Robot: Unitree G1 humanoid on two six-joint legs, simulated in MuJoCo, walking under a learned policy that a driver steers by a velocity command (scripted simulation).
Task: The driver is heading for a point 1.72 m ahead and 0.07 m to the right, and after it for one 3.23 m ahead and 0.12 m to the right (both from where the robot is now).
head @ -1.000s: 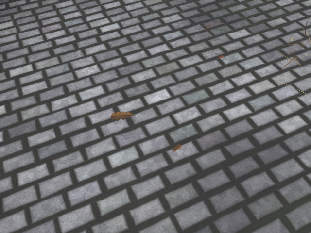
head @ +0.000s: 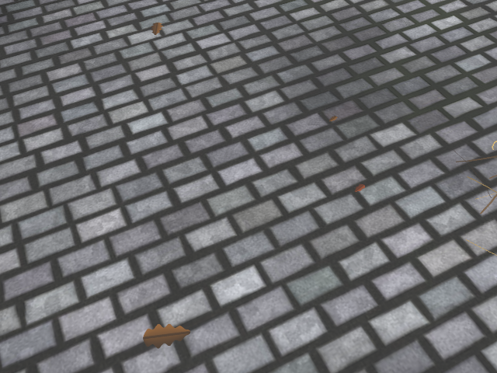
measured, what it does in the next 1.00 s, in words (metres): walks ahead: left foot, then right foot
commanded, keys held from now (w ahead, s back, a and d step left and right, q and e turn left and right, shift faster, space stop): no key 1.00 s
